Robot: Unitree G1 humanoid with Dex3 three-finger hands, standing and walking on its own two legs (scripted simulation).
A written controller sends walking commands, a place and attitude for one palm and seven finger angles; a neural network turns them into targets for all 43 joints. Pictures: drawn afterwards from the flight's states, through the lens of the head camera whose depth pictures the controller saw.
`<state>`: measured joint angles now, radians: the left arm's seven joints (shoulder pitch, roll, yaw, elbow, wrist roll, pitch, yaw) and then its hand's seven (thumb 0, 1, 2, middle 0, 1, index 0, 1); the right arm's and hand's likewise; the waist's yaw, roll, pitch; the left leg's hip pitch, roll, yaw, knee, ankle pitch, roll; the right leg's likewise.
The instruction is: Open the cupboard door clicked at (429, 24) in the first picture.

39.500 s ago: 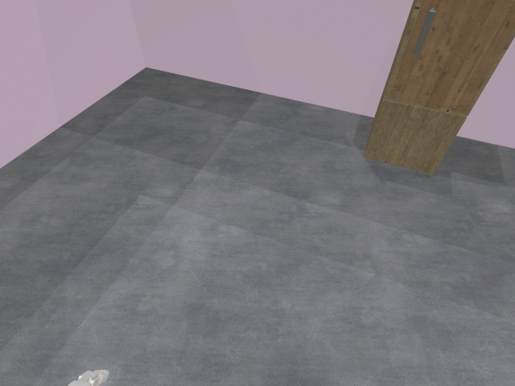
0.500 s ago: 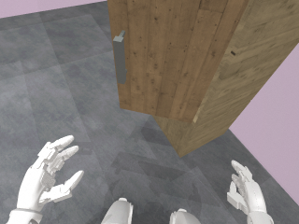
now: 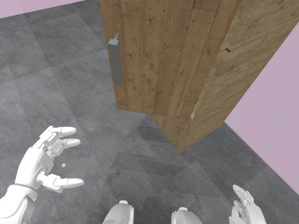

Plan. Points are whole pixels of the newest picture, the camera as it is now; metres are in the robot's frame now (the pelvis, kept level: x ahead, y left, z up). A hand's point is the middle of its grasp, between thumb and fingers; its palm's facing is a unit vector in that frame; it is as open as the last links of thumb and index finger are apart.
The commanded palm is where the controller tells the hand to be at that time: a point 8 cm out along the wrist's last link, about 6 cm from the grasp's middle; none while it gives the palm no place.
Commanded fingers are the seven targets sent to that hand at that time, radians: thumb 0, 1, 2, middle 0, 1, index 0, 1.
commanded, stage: raise the hand with hooked fingers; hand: left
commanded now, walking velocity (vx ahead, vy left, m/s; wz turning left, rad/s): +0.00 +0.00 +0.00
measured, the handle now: (118, 60) +0.59 +0.15 +0.06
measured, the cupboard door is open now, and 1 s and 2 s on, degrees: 49 49 49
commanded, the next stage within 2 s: move the hooked fingers beside the handle in 1.04 s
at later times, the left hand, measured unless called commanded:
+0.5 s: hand (45, 134) +0.30 +0.27 +0.08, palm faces -0.04 -1.00 -0.06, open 13.9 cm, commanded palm +0.28 +0.31 +0.08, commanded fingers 0.00 -0.50 0.30 -0.30 -1.20 -0.30 -1.20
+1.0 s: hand (53, 133) +0.30 +0.25 +0.08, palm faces -0.08 -1.00 -0.05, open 14.0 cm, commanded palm +0.28 +0.30 +0.09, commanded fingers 0.00 -0.50 0.30 -0.30 -1.20 -0.30 -1.20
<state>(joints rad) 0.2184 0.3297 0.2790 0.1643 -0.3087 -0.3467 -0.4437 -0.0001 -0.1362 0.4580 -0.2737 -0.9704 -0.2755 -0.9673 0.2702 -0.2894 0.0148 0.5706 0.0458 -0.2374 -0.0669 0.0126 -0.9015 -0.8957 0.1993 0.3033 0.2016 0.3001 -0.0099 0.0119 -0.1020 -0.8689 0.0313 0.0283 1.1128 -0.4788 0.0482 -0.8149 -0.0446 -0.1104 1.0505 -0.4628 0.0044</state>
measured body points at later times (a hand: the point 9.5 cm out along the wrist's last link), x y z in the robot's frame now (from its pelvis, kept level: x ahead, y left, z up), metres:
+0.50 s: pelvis +0.02 +0.00 +0.02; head +0.08 +0.02 +0.46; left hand +0.29 +0.32 +0.09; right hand +0.18 -0.25 -0.06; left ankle +0.04 +0.09 -0.66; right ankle +0.03 -0.13 -0.66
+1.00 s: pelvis +0.02 -0.01 +0.02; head +0.08 +0.00 +0.47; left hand +0.30 +0.31 +0.08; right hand +0.17 -0.27 -0.05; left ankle +0.04 +0.09 -0.66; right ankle +0.03 -0.13 -0.66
